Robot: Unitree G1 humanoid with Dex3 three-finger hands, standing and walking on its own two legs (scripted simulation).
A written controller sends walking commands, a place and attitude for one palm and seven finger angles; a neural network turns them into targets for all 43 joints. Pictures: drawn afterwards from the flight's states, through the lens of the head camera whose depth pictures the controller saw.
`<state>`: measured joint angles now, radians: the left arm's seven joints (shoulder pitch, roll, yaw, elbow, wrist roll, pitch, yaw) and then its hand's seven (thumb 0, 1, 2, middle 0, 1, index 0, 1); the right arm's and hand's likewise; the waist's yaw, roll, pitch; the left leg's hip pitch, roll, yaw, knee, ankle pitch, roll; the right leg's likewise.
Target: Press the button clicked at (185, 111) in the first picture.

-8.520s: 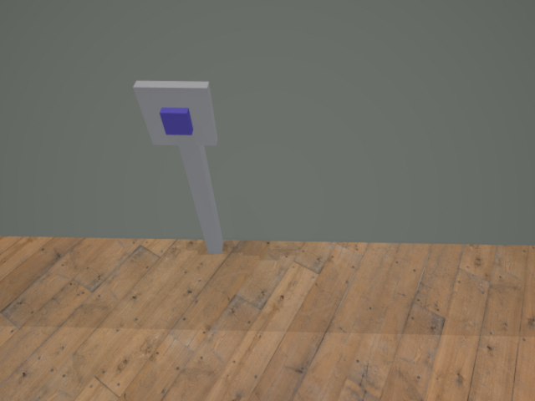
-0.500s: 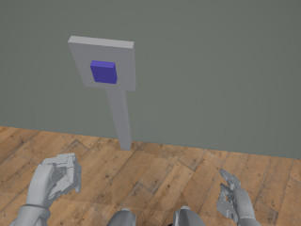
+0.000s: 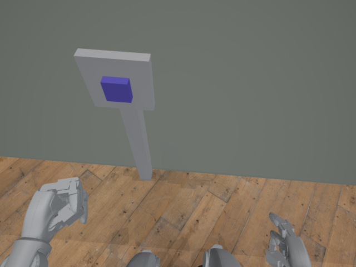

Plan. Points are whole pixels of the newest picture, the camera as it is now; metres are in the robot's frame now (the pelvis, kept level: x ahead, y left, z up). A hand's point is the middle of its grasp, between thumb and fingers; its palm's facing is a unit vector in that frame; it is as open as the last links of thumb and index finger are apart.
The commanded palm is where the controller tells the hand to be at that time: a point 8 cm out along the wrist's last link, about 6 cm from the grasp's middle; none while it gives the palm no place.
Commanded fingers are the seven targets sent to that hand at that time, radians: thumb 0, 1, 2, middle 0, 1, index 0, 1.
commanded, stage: raise the hand and make a fist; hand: left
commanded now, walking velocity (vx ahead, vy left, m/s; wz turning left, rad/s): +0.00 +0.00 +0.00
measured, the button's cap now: (117, 89) +0.54 +0.19 +0.05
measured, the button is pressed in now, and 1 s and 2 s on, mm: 0 0 0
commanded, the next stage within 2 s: aim a knuckle at the button in 0.12 s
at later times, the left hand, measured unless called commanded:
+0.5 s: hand (95, 193) +0.26 +0.18 +0.04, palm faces -0.07 -1.00 -0.05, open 3.1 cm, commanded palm +0.25 +0.24 +0.04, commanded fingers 0.00 0.90 0.90 -1.30 -1.50 -1.30 -1.50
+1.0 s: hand (111, 151) +0.36 +0.18 +0.02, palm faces -0.05 -1.00 -0.04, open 3.1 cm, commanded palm +0.35 +0.23 +0.03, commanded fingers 0.00 0.90 0.90 -1.30 -1.50 -1.30 -1.50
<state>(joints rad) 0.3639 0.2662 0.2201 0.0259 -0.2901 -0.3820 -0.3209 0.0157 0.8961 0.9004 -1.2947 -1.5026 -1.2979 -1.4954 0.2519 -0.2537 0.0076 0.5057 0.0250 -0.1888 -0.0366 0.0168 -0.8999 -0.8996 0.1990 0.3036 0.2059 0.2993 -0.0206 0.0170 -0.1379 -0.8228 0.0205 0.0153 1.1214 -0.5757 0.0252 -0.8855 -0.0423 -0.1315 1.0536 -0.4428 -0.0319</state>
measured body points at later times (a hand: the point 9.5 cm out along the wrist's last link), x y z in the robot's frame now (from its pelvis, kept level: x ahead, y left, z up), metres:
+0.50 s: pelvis -0.01 -0.01 -0.01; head +0.07 +0.00 +0.44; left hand +0.26 +0.24 +0.04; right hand +0.17 -0.24 -0.09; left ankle -0.02 +0.10 -0.66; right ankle +0.04 -0.11 -0.66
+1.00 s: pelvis -0.01 +0.00 -0.01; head +0.10 +0.00 +0.43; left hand +0.36 +0.23 +0.03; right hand +0.12 -0.26 -0.11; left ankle -0.02 +0.10 -0.66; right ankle +0.04 -0.11 -0.66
